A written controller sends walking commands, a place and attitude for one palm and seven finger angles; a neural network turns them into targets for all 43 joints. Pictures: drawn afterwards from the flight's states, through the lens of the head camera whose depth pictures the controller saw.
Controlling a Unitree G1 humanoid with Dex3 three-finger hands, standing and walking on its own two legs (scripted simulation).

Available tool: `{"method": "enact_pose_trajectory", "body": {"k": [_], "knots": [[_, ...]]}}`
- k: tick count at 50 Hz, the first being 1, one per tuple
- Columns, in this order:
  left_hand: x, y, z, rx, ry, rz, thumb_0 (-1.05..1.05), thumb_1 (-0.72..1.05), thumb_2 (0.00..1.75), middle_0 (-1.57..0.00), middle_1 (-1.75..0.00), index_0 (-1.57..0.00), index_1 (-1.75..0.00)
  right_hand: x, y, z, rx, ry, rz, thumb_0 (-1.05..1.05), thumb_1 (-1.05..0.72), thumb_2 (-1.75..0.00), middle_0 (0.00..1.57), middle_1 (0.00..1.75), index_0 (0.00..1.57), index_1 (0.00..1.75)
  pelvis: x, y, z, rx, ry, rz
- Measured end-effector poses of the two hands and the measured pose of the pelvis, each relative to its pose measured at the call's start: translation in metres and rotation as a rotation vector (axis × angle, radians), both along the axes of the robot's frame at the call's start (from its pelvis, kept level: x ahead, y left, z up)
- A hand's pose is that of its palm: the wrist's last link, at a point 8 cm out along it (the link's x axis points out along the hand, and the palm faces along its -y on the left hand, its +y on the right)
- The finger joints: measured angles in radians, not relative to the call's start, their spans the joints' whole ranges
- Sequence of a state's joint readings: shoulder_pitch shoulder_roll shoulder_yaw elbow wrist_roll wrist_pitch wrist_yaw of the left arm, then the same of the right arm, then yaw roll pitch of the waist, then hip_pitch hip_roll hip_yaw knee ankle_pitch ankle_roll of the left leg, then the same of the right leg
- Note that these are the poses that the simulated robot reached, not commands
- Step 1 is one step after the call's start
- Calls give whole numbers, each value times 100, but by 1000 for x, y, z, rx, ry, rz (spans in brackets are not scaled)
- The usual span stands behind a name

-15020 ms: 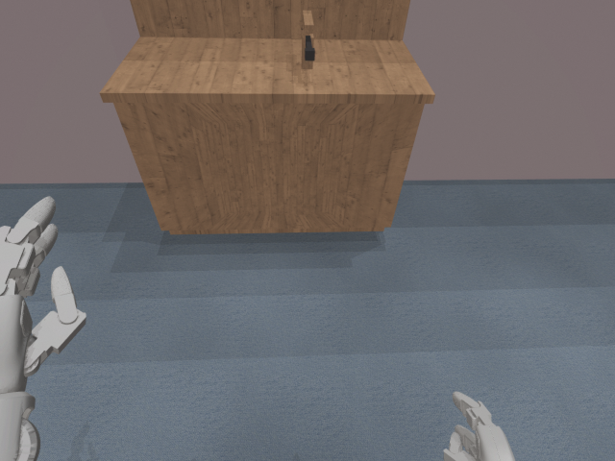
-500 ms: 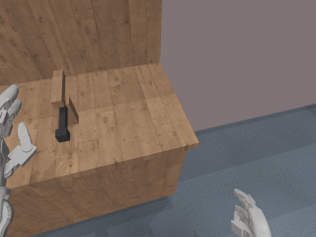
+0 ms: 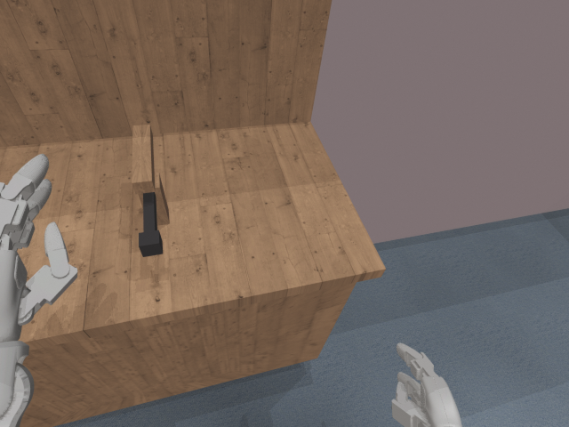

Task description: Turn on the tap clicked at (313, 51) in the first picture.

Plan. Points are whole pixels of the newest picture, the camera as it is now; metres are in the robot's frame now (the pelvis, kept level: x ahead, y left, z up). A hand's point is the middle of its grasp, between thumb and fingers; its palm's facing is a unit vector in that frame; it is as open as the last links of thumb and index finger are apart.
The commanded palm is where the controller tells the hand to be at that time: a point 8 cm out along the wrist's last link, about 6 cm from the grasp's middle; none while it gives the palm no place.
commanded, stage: come to a stop and stand still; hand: left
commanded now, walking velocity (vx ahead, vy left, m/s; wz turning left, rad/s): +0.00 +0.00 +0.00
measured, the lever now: (150, 243) +0.34 +0.24 +0.04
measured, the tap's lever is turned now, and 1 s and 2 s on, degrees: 0 0 0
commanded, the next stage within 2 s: look again from close up in 0.10 s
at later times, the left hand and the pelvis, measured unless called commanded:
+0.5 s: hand (91, 274) +0.22 +0.23 +0.16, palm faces +0.39 -0.85 -0.36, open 7.4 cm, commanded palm +0.16 +0.26 +0.17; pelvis +0.01 -0.02 +0.00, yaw +0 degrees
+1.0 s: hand (142, 270) +0.23 +0.18 +0.16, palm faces +0.34 -0.86 -0.38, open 7.4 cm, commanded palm +0.17 +0.22 +0.17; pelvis +0.01 -0.06 +0.00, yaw +0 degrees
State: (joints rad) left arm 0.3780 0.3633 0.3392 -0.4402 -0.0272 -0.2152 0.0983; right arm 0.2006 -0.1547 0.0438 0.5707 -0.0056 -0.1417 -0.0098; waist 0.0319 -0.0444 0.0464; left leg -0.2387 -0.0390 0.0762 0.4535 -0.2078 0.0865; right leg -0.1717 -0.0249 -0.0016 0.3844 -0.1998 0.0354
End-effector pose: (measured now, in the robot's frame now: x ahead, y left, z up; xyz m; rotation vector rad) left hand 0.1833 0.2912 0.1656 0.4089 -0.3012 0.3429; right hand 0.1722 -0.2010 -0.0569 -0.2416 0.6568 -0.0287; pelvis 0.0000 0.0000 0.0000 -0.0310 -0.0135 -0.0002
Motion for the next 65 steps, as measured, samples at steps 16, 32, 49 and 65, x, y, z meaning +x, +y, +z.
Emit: {"method": "enact_pose_trajectory", "body": {"k": [16,32,49,65], "knots": [[-3,-8,6,19,16,16,1,89,90,-21,-30,-21,-30,-3,-24,-5,-18,33,-41,1,-91,-90,20,30,20,30,3,-7,0,3,-5,5],[1,-31,4,5,51,22,1,89,90,-21,-30,-21,-30,3,-47,-7,-15,34,-60,1,-91,-90,20,30,20,30,8,-27,2,6,2,6],[9,-66,8,12,73,-10,1,89,90,-21,-30,-21,-30,7,-72,-9,19,39,-68,1,-91,-90,20,30,20,30,8,-58,1,14,17,-4],[6,-102,6,24,100,-28,1,89,90,-21,-30,-21,-30,-9,-130,-19,-25,65,-139,1,-91,-90,20,30,20,30,7,-91,-5,10,28,-2]]}}
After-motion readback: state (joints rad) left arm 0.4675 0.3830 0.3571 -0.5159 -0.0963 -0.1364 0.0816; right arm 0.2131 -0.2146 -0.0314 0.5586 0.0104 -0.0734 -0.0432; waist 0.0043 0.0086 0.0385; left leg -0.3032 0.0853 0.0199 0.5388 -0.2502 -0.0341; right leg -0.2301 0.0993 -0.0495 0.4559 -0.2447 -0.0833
